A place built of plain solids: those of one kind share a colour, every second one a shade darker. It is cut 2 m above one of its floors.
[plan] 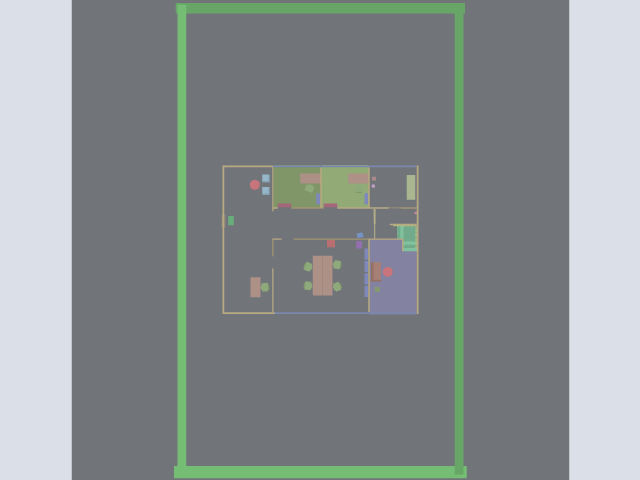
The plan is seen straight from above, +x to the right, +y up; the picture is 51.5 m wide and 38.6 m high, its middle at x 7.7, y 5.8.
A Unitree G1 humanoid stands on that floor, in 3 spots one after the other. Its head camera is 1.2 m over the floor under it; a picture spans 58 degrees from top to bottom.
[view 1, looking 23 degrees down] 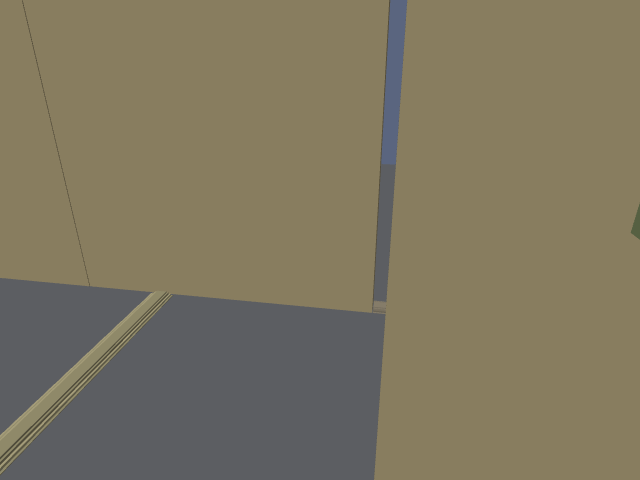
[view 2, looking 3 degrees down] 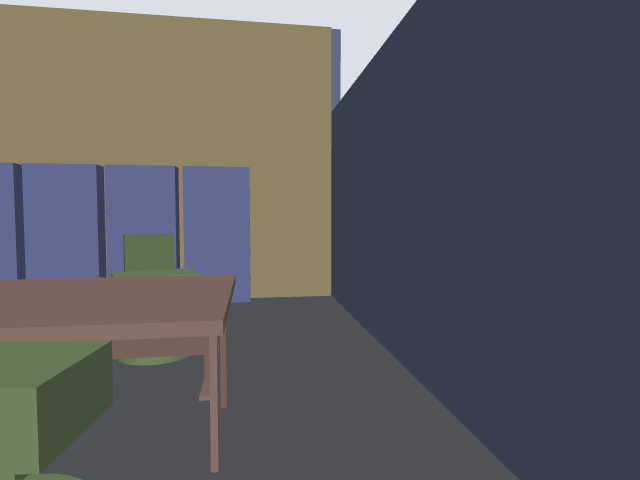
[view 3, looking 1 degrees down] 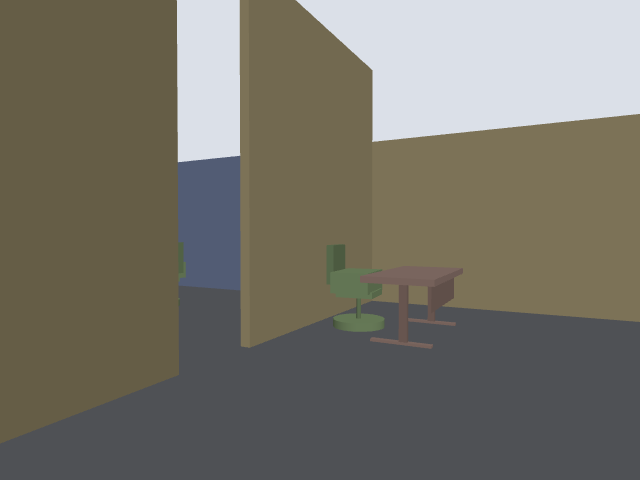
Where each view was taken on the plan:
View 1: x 13.30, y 6.42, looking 100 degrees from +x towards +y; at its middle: wall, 2.09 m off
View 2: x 5.11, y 1.20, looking -9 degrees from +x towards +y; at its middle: wall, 6.56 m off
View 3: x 1.10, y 7.12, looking -62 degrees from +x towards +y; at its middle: wall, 5.86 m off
